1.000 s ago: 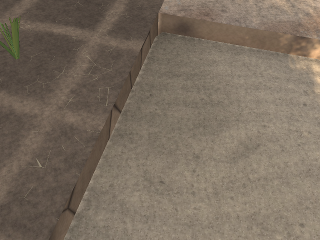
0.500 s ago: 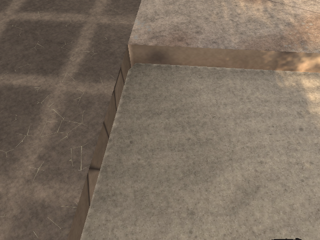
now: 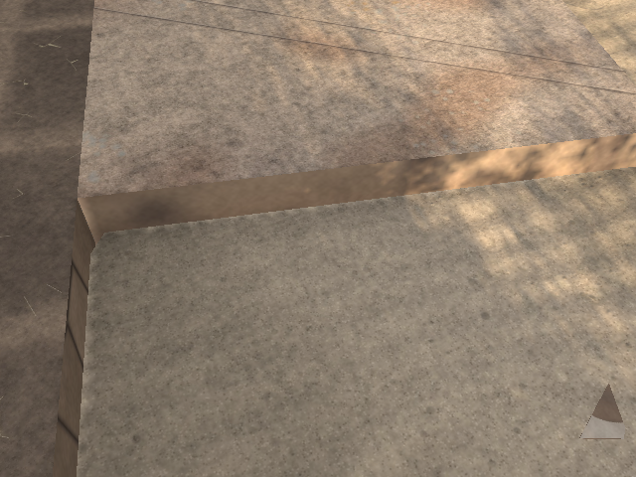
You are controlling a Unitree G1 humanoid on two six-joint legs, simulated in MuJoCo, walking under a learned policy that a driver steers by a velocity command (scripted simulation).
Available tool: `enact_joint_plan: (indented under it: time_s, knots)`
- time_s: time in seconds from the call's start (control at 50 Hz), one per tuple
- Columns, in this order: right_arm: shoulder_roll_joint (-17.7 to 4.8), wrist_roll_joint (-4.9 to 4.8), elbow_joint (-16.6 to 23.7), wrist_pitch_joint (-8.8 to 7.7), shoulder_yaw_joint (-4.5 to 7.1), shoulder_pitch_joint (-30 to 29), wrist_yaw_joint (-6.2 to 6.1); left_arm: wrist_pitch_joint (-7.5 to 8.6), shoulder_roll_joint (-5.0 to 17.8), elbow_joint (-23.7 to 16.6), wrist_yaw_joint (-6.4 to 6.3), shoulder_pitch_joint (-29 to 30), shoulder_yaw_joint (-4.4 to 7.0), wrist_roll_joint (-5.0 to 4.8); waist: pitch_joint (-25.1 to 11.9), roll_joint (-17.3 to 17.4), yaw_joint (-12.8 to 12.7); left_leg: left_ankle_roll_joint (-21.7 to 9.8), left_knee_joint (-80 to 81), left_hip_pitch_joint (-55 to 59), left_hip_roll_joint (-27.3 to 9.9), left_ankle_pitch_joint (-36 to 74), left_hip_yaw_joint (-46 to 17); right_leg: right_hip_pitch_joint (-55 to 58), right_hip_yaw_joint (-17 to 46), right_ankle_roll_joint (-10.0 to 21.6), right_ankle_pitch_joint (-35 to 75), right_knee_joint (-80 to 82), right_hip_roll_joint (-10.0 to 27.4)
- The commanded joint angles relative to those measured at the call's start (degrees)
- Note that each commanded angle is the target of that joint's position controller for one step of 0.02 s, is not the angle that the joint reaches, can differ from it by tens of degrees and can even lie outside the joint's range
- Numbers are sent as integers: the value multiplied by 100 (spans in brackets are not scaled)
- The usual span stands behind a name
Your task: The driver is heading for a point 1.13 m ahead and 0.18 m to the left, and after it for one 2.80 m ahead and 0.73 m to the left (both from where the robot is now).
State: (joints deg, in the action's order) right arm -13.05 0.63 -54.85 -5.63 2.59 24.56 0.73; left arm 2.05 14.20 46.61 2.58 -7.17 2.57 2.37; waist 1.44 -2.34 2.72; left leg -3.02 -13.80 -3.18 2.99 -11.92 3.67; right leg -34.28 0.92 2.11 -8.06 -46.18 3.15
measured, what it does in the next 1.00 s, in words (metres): walks ahead, turning left: right foot, then left foot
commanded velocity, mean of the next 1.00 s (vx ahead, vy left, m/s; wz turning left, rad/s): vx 0.50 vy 0.00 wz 0.24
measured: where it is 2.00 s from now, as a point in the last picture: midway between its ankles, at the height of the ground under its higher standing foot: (236, 280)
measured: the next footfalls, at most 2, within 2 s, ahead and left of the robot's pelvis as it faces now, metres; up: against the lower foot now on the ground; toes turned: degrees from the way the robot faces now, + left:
right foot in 0.16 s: +0.24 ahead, -0.11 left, +0.00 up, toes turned -3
left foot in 0.72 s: +0.52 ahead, +0.07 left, +0.00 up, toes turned +15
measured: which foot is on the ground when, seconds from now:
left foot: down 0.00-0.18, up 0.20-0.70, down 0.72-1.00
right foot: up 0.00-0.14, down 0.16-0.74, up 0.76-1.00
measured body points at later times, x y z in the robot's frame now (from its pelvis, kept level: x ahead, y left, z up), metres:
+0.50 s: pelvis +0.26 -0.05 +0.00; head +0.27 -0.06 +0.45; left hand +0.23 +0.21 -0.13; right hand +0.37 -0.30 -0.14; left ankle +0.37 +0.11 -0.68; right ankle +0.20 -0.11 -0.75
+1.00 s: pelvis +0.52 +0.03 +0.00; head +0.54 +0.05 +0.45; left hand +0.58 +0.31 -0.12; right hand +0.63 -0.23 -0.13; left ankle +0.48 +0.06 -0.75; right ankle +0.66 -0.12 -0.68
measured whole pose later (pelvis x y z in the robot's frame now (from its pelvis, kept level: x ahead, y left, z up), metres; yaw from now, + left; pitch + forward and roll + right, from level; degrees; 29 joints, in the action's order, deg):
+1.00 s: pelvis +0.52 +0.03 +0.00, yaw +20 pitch +1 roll +0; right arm -15.2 0.0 -51.9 -2.8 4.3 20.0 0.5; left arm 2.6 14.2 45.5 0.8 -7.2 2.1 2.7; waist 2.7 -1.3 1.7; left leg -8.1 -17.5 -7.4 8.7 -10.4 -2.8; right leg -36.0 2.7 -2.4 -11.5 -54.6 7.0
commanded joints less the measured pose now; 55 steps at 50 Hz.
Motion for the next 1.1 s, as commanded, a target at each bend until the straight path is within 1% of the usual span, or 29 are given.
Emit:
enact_joint_plan:
  time_s: [0.02, 0.08, 0.12, 0.14, 0.16, 0.18, 0.2, 0.22, 0.24, 0.26, 0.3, 0.36, 0.42, 0.52, 0.6, 0.66, 0.7, 0.72, 0.74, 0.76, 0.78, 0.8, 0.82, 0.84, 0.86, 0.9, 0.96, 1.0, 1.1]
  knots:
    - [-764, -22, 254, -84, 128, -22, 2, 80, 103, -483, 28, 576, -71, -50, 204, 778, -79, -702, 584, -413, -1337, 1975, -704, 458, -403, -27, 452, 814, -79]
    - [-858, 4, 119, -34, 140, 210, -33, 106, 236, -597, -29, 830, -53, -48, 244, 772, -34, -671, 353, 55, -1580, 2321, -775, 583, -462, 109, 217, 1192, -142]
    - [-897, 13, 63, 20, 143, 194, -66, 138, 295, -551, -77, 627, -17, -23, 158, 789, -180, -601, -131, 294, -1634, 3149, -713, 1032, -530, 261, -148, 1497, -309]
    - [-905, -7, 27, 54, 140, 171, -73, 175, 322, -381, -112, 127, 23, -1, -65, 717, -430, -520, -779, 285, -1523, 3775, -557, 1708, -591, 367, -120, 1844, -464]
    - [-807, -23, 23, 81, 103, 202, -76, 237, 489, -79, -166, -702, 106, 62, -546, 497, -737, -409, -1789, -63, -1271, 3751, -328, 2852, -522, 515, -75, 2047, -482]
    - [-619, -49, 251, 79, 33, 84, -69, 282, 915, 89, -237, -1732, 223, 181, -1260, -58, -1153, -260, -3373, -1108, -1005, 2074, -94, 4227, 803, 833, -624, 2215, 747]
    - [-82, -178, 386, 92, -65, 677, -53, 237, 1440, 152, -257, -1957, 352, 155, -1744, -1344, -847, -76, -5209, -2938, -67, -1703, 128, 5322, 3369, 1516, -942, 2865, 2190]
    - [-770, 9, 293, 148, 121, 305, -101, 172, 1121, 119, -234, -1698, 310, -91, -1284, -380, -843, -159, -5662, -3402, -308, -1672, -544, 4791, 3422, 1456, -1010, 3004, 1977]
    - [-702, 12, 417, 125, 136, -63, -64, 181, 824, 77, -215, -1201, 215, -131, -585, -213, -606, -202, -5579, -3494, -538, -1148, -631, 4105, 2587, 1309, -703, 3105, 1704]
    - [-556, 0, 426, 110, 101, -225, -34, 227, 563, 73, -186, -938, 151, -119, -265, -67, -467, -184, -5305, -3313, -701, -804, -619, 3512, 2017, 1164, -157, 3314, 1422]
    - [-422, 110, 353, 234, 92, -171, 25, 299, 347, 156, -211, -775, 94, -138, -47, -190, -183, -69, -4906, -2867, -860, -560, -551, 2864, 1276, 905, 385, 3595, 991]
    - [-324, 115, 336, 373, 107, -272, 113, 427, 449, 348, -232, -1097, 126, -166, -34, -105, -98, 43, -4761, -2938, -812, -230, -503, 2841, 755, 917, 1072, 3809, 927]
    - [-317, 87, 507, 418, 121, -900, 141, 457, 457, 501, -257, -1411, 131, -146, 227, -93, -222, 89, -4426, -3511, -798, 373, -645, 2943, 296, 807, 1140, 4014, 893]
    - [-211, 88, 807, 386, 36, -1796, 180, 474, 411, 635, -297, -1605, 81, -148, 418, -104, -365, 80, -3196, -3507, -666, 1283, -331, 3092, -452, 596, 1685, 4039, 776]
    - [-181, 111, 1097, 356, -39, -2425, 224, 447, 473, 849, -391, -1985, 69, -125, 534, -90, -552, -140, -2345, -3379, -560, 1180, 146, 3733, -825, 521, 2550, 3774, 940]
    - [-288, 130, 1101, 347, 4, -2163, 191, 394, 674, 894, -463, -1894, 99, -100, 259, -259, -353, -454, -2091, -2788, -182, 462, 479, 4209, -1094, 449, 4773, 2868, 1045]
    - [-486, 162, 875, 322, 115, -1288, 144, 303, 833, 878, -489, -1797, 142, -66, -285, -353, 13, -733, -1924, -1854, 201, -56, 590, 4266, -1230, 437, 5646, 1388, 1080]
    - [-671, 217, 642, 278, 223, -495, 114, 262, 879, 820, -480, -1726, 152, -91, -710, -207, 382, -934, -1497, -738, 242, 87, 370, 3718, -1320, 353, 4890, 158, 990]
    - [-1212, 275, 520, 275, 403, 282, 29, 284, 712, 599, -448, -1697, 103, -111, -1298, 413, 670, -1332, -1348, 628, -917, -331, -1155, 2438, -1385, 211, 2756, -1677, 760]
    - [-1636, 140, 651, 353, 525, -60, 13, 341, 308, 261, -324, -1819, 63, -215, -1691, 1809, 202, -2313, -535, 2043, -2322, -141, -4498, -23, -859, -103, -2156, -3737, -699]
    - [-1521, -14, 641, 419, 514, -153, 20, 409, 698, 147, -289, -1203, 115, -110, -1357, 684, 345, -2208, -296, 1828, -2174, -101, -4216, -715, 180, -11, -1780, -3848, -328]
    - [-1272, -33, 652, 427, 445, -458, -16, 496, 605, 1, -253, -875, 87, -176, -675, 432, 205, -2017, -185, 1110, -2070, 238, -3463, -840, 197, 3, -1262, -3465, -52]
    - [-974, -9, 645, 413, 372, -647, -21, 526, 573, 29, -258, -895, 79, -179, -181, -26, -63, -1736, -25, 323, -1824, 898, -2952, -537, 146, -28, -1007, -2835, 142]
    - [-849, -20, 654, 374, 328, -813, -46, 439, 531, -4, -263, -829, 79, -91, -24, -62, -236, -1555, 31, -149, -1530, 1376, -2539, -221, 175, -115, -990, -2408, 266]
    - [-777, -36, 683, 332, 296, -918, -62, 312, 459, 26, -252, -976, 55, 0, -64, 36, -380, -1462, 98, -424, -1320, 1712, -2221, 116, 157, -200, -963, -2169, 299]
    - [-887, -76, 655, 217, 312, -774, -47, 134, 385, -26, -210, -990, 47, 63, -135, 196, -445, -1446, 149, -604, -1127, 2206, -1964, 249, 41, -339, -929, -1786, 277]
    - [-1051, -74, 605, 180, 353, -480, -48, 40, 375, -297, -174, -355, 37, 44, 41, 377, -302, -1288, 306, -695, -918, 1974, -1856, -72, -86, -515, -309, -978, 273]
    - [-1062, -75, 581, 207, 365, -250, -46, 45, 398, -491, -156, 183, 28, 19, 130, 473, -104, -1116, 312, -551, -821, 1801, -1899, -281, -110, -562, 176, -358, 227]
    - [-952, -34, 432, 191, 315, 248, -80, 121, 329, -732, -72, 951, -57, -24, 111, 593, 264, -840, 150, 172, -863, 2340, -1793, -252, -207, -411, 942, 839, 49]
